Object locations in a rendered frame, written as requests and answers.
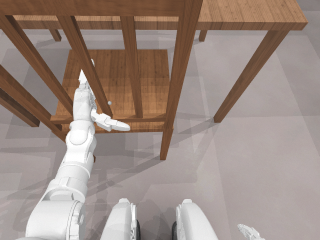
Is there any table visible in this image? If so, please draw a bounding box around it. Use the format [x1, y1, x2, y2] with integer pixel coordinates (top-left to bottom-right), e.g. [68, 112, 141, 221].
[0, 0, 309, 127]

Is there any robot right thigh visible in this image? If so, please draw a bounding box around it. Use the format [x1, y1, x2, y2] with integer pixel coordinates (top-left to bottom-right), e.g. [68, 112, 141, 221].
[176, 203, 219, 240]

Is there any chair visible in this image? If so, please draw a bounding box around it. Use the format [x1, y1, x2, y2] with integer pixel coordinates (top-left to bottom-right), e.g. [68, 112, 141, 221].
[0, 0, 203, 163]

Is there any robot left forearm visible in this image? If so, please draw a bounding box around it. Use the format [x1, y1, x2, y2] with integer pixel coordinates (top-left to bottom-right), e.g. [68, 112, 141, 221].
[25, 119, 97, 237]

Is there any robot right hand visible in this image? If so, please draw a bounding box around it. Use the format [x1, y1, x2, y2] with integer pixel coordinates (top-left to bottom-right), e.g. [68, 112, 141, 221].
[237, 224, 265, 240]

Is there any right robot shin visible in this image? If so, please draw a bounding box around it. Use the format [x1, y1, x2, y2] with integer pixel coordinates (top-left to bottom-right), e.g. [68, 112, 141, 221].
[176, 199, 192, 240]

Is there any robot left hand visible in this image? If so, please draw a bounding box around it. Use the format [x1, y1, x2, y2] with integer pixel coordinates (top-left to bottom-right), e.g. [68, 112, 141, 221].
[73, 59, 130, 132]

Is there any left robot upper arm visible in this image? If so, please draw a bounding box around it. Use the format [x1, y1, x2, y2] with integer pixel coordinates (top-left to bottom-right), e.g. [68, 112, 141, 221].
[15, 200, 86, 240]

